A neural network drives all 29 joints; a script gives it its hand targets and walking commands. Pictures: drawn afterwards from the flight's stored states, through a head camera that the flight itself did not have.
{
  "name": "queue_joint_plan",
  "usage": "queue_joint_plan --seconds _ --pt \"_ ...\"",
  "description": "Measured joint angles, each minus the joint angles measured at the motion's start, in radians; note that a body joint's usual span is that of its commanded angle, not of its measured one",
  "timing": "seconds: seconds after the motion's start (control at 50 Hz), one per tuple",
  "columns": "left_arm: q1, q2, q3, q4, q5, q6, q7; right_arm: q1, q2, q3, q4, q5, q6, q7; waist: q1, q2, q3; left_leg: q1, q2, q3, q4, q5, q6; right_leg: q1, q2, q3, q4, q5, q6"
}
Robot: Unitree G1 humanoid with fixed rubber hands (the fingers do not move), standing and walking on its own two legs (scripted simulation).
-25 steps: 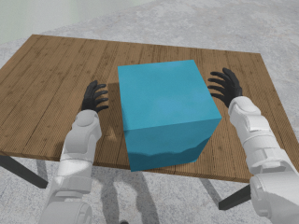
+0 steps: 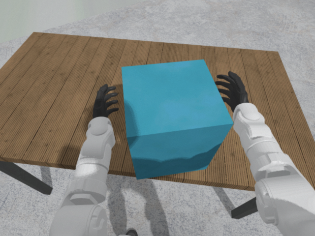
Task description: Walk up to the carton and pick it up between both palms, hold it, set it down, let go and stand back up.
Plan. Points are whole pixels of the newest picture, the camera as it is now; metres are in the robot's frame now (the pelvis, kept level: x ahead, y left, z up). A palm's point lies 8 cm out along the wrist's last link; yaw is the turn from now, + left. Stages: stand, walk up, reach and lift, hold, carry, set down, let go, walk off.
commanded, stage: reach and lift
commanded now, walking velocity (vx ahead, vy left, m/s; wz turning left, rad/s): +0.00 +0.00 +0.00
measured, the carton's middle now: (168, 123) +0.39 +0.05 +0.03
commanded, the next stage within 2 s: none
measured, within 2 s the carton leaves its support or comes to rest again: neither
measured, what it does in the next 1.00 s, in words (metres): stands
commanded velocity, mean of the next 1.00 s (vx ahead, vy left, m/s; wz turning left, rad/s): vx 0.00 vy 0.00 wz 0.00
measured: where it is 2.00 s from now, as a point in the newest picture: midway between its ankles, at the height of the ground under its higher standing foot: outside the picture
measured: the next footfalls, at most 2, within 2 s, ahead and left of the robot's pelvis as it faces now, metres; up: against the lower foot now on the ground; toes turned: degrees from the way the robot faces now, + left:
none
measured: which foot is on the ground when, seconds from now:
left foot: down 0.00-1.00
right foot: down 0.00-1.00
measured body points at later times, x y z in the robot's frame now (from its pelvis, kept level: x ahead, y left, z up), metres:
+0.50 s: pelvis +0.00 +0.00 +0.00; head +0.06 +0.02 +0.45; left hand +0.37 +0.21 +0.07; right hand +0.46 -0.10 +0.08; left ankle +0.04 +0.17 -0.74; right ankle +0.01 -0.08 -0.74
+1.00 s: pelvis +0.00 +0.00 +0.00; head +0.05 +0.01 +0.45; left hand +0.37 +0.21 +0.07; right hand +0.46 -0.09 +0.08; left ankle +0.04 +0.17 -0.74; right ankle +0.01 -0.08 -0.74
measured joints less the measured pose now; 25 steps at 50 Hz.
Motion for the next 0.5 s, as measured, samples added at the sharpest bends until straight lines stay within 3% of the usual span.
queue_joint_plan --seconds 0.12,0.34,0.5 --pt "0.012 -0.022 -0.014 -0.036 0.016 -0.029 0.012 0.012 0.046 -0.005 -0.009 -0.011 -0.026 -0.010 -0.003 -0.012 -0.014 -0.008 0.005 -0.008 0.000 -0.005 -0.005 0.002 0.005 -0.007 -0.015 0.001 -0.003" --pt "0.031 -0.050 -0.001 -0.134 0.054 0.039 0.010 0.027 0.072 0.023 -0.068 0.006 -0.022 -0.069 -0.024 0.001 0.021 0.020 0.006 -0.008 0.004 -0.013 -0.002 0.039 0.007 -0.006 -0.033 0.005 0.000" --pt "0.024 -0.075 0.020 -0.133 0.067 0.037 0.027 0.022 0.081 -0.008 -0.066 -0.023 -0.009 -0.065 -0.019 -0.005 0.021 0.011 0.007 0.001 0.004 -0.010 -0.001 0.026 0.007 0.003 -0.030 0.009 0.000"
